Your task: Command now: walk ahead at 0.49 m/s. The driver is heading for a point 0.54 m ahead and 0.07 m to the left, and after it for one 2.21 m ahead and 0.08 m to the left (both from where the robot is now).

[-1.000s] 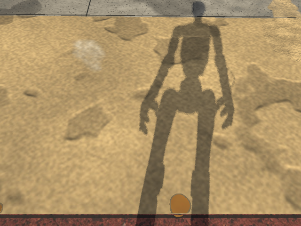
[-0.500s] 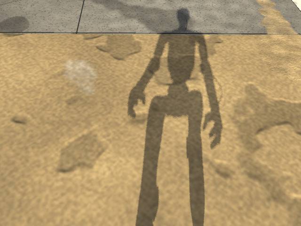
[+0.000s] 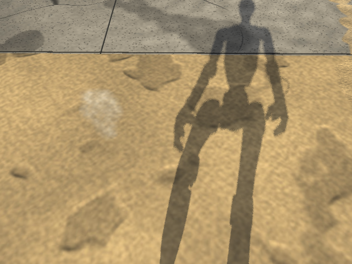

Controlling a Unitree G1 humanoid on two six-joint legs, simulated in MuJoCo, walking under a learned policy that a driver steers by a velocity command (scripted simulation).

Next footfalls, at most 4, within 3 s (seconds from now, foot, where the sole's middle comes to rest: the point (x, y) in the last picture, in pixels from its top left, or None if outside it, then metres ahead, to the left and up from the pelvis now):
0.34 left None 0.38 0.16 -0.78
0.82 right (203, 236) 0.61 -0.05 -0.78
1.10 left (139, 255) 0.53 0.20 -0.78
2.70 left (154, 151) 1.02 0.18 -0.78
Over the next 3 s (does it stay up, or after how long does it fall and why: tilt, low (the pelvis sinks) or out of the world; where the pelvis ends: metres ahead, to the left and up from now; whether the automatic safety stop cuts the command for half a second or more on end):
stays up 1.00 0.10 0.00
